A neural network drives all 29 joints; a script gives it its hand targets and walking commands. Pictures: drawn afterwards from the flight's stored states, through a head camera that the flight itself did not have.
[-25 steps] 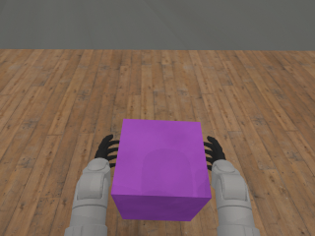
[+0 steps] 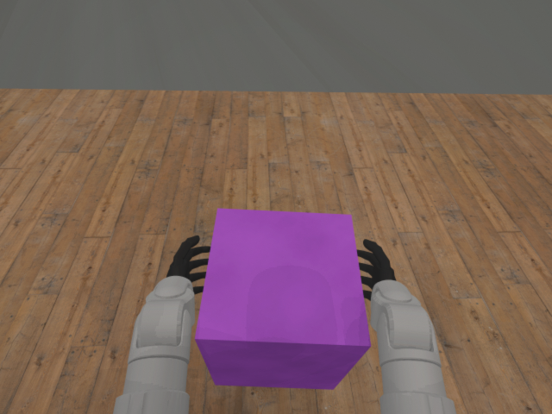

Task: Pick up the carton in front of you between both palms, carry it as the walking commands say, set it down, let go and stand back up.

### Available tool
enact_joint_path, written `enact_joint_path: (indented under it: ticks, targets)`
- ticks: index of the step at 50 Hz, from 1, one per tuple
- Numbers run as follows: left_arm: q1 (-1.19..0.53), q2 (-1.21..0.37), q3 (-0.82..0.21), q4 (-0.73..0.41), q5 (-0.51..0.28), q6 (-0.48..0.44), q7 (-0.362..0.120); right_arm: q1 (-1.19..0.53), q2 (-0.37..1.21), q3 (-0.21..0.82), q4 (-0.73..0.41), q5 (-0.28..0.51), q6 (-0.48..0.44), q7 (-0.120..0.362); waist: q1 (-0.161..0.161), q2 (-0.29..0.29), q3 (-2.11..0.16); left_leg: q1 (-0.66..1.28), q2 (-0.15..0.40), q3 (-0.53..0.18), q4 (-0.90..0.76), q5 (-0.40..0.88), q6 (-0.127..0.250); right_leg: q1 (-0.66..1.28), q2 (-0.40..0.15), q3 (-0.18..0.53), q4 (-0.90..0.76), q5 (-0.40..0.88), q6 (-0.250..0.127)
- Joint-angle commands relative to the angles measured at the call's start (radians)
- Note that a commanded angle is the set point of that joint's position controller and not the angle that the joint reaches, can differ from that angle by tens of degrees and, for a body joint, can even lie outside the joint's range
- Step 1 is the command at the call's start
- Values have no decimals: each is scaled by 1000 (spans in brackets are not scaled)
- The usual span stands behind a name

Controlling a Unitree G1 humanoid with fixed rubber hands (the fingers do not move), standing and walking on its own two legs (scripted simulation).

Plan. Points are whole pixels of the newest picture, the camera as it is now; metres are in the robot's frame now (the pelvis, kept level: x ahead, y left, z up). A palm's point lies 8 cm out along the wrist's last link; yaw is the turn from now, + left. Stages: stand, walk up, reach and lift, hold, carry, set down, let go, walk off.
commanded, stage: carry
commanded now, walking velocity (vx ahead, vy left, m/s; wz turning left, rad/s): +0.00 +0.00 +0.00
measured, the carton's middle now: (279, 304) +0.30 +0.00 -0.04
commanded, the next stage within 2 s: hold in 0.94 s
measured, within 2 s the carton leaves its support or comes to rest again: neither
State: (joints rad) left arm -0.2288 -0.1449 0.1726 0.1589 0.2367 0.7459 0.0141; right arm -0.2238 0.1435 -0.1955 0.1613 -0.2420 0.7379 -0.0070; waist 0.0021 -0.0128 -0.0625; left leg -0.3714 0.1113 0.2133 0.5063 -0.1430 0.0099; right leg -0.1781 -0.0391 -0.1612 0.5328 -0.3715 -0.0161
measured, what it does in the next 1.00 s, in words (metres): stands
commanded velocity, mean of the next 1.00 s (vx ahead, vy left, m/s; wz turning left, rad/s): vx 0.00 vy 0.00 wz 0.00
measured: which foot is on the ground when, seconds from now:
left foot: down 0.00-1.00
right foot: down 0.00-1.00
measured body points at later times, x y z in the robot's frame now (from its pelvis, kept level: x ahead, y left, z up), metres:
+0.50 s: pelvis -0.01 +0.01 +0.00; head -0.03 +0.01 +0.45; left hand +0.29 +0.16 +0.03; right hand +0.29 -0.15 +0.03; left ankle +0.07 +0.12 -0.73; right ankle -0.05 -0.09 -0.73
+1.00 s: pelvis -0.02 +0.01 +0.01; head -0.02 +0.02 +0.45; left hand +0.29 +0.16 +0.03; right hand +0.28 -0.14 +0.03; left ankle +0.07 +0.12 -0.73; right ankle -0.05 -0.10 -0.73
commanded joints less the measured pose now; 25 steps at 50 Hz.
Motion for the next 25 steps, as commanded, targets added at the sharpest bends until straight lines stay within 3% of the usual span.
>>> enact_joint_path:
  ticks: [1, 2, 4, 5, 6, 7, 8, 9, 10, 11, 12, 13, 14, 15, 16, 17, 18, 19, 20, 21, 22, 23, 24, 25]
  targets:
    - [-422, -892, -572, -71, -235, -35, -203, -463, 859, 563, -70, 261, -28, 213, -5, 68, -258, 229, 71, -72, -11, 197, -3, -38, -119, 85, -99, 278, -1]
    - [-481, -890, -571, -98, -248, -41, -207, -435, 857, 560, -36, 240, -23, 216, -4, 28, -271, 219, 75, -90, -33, 200, 1, -40, -103, 81, -95, 249, -3]
    - [-471, -849, -555, -99, -236, -37, -198, -424, 858, 535, -7, 239, -32, 221, -4, 12, -262, 192, 73, -97, -13, 216, -2, -6, -106, 81, -92, 295, -1]
    - [-444, -869, -558, -87, -235, -40, -199, -419, 841, 546, -24, 230, -24, 215, 0, -18, -264, 219, 85, -87, -35, 210, -4, -40, -123, 83, -79, 256, -9]
    - [-447, -870, -540, -76, -239, -31, -196, -434, 845, 523, -55, 230, -35, 215, 0, 40, -243, 179, 85, -111, -18, 167, 11, -29, -116, 103, -123, 279, -12]
    - [-419, -894, -536, -38, -227, -23, -197, -481, 859, 532, -66, 258, -28, 218, 4, -1, -254, 204, 80, -96, -32, 164, 5, -52, -128, 109, -103, 293, -20]
    - [-463, -880, -547, -70, -231, -31, -203, -466, 840, 520, -36, 227, -35, 222, 0, 18, -239, 186, 77, -104, -37, 157, -4, -45, -115, 93, -109, 253, -11]
    - [-444, -883, -540, -49, -235, -32, -203, -442, 860, 537, -8, 239, -25, 222, -2, -27, -239, 170, 76, -111, -42, 135, 8, -30, -110, 87, -99, 242, -7]
    - [-453, -867, -552, -86, -244, -45, -207, -431, 857, 538, -28, 226, -31, 219, 0, -19, -266, 185, 77, -89, -19, 139, 7, -11, -109, 92, -110, 282, -7]
    - [-469, -913, -594, -85, -250, -50, -205, -444, 861, 554, -40, 241, -30, 219, -4, 31, -260, 204, 65, -67, -11, 170, -3, -47, -122, 102, -92, 320, -7]
    - [-481, -903, -592, -93, -275, -38, -204, -429, 875, 548, -44, 252, -37, 222, -1, 21, -267, 196, 75, -75, -9, 217, -7, -23, -121, 75, -86, 324, -11]
    - [-485, -870, -582, -90, -251, -45, -203, -439, 853, 547, -32, 233, -28, 220, -2, 5, -271, 197, 72, -84, -9, 198, 5, -25, -127, 99, -72, 365, -4]
    - [-416, -897, -552, -46, -240, -33, -203, -463, 867, 563, -69, 252, -35, 224, 4, -9, -269, 192, 74, -88, -17, 187, 3, -42, -117, 85, -77, 316, -9]
    - [-455, -877, -529, -48, -218, -30, -206, -462, 846, 511, -18, 230, -21, 222, -1, -15, -262, 192, 83, -88, -18, 165, 11, -50, -120, 98, -106, 276, -1]
    - [-454, -866, -554, -67, -233, -34, -204, -434, 854, 518, -28, 228, -33, 222, -3, 24, -264, 196, 77, -100, -39, 136, 3, -67, -122, 104, -93, 216, -11]
    - [-458, -866, -560, -88, -241, -37, -203, -433, 875, 544, -20, 241, -26, 224, -6, 10, -266, 189, 74, -90, -27, 116, 7, -56, -99, 99, -119, 199, -3]
    - [-463, -884, -545, -59, -237, -37, -201, -483, 837, 554, -49, 252, -36, 220, -6, 64, -252, 178, 71, -94, -41, 111, 6, -34, -116, 90, -105, 169, -12]
    - [-478, -877, -538, -45, -220, -31, -199, -459, 847, 525, 6, 227, -23, 217, -3, 43, -197, 148, 73, -106, -70, 147, -5, -89, -108, 94, -98, 153, -8]
    - [-423, -874, -501, -16, -197, -23, -200, -494, 841, 535, -31, 233, -24, 216, -1, -13, -208, 158, 83, -110, -47, 152, 3, -55, -100, 83, -127, 170, -2]
    - [-470, -866, -526, -65, -228, -35, -200, -468, 855, 523, 1, 230, -23, 223, 0, 22, -234, 170, 68, -94, -67, 129, 1, -39, -113, 77, -101, 142, -3]
    - [-484, -887, -563, -80, -236, -38, -203, -461, 856, 533, -11, 239, -27, 226, -2, 13, -239, 199, 76, -103, -43, 158, -2, -72, -106, 101, -106, 208, -6]
    - [-439, -872, -547, -57, -236, -36, -206, -435, 881, 567, -5, 248, -27, 224, -3, -22, -279, 211, 83, -100, -40, 145, 2, -51, -115, 75, -111, 210, -3]
    - [-471, -896, -554, -88, -245, -40, -208, -471, 867, 556, -40, 253, -29, 223, -3, -22, -242, 163, 72, -100, -31, 157, -3, -38, -107, 58, -102, 231, 2]
    - [-467, -908, -544, -68, -241, -31, -206, -487, 873, 557, -46, 251, -29, 228, -4, 20, -255, 187, 81, -107, -19, 147, 5, -52, -115, 101, -106, 275, -9]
